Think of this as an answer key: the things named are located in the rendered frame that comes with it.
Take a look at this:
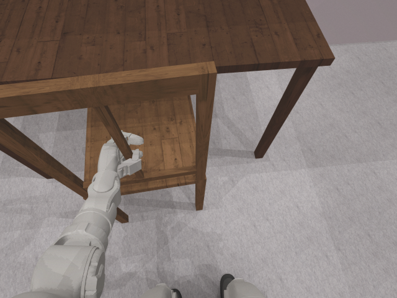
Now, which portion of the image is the robot left forearm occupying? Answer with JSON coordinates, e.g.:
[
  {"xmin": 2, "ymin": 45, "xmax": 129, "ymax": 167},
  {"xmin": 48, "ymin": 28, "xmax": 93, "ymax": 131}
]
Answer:
[{"xmin": 30, "ymin": 170, "xmax": 122, "ymax": 292}]

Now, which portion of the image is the robot left upper arm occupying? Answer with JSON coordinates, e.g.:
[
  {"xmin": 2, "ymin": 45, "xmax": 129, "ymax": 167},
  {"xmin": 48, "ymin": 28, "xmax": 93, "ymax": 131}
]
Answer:
[{"xmin": 11, "ymin": 245, "xmax": 105, "ymax": 298}]

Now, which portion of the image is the right robot shin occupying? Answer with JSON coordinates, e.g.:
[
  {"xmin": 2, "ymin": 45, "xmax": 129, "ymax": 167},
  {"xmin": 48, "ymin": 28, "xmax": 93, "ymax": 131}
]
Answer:
[{"xmin": 227, "ymin": 278, "xmax": 244, "ymax": 287}]

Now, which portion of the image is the table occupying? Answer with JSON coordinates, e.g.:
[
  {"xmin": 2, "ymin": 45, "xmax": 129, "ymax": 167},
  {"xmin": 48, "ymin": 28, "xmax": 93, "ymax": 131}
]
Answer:
[{"xmin": 0, "ymin": 0, "xmax": 335, "ymax": 179}]

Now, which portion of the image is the chair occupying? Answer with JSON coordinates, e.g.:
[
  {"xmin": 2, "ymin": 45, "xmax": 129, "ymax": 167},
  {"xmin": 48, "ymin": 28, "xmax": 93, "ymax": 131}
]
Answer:
[{"xmin": 0, "ymin": 61, "xmax": 217, "ymax": 224}]

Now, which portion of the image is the robot right thigh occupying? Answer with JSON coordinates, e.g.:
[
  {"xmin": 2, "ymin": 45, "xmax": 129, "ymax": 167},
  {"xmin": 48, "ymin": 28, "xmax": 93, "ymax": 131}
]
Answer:
[{"xmin": 224, "ymin": 282, "xmax": 265, "ymax": 298}]

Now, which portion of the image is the robot left hand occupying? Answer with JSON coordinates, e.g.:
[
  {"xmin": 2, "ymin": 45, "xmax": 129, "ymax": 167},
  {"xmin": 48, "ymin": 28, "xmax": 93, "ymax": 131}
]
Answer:
[{"xmin": 97, "ymin": 130, "xmax": 144, "ymax": 178}]

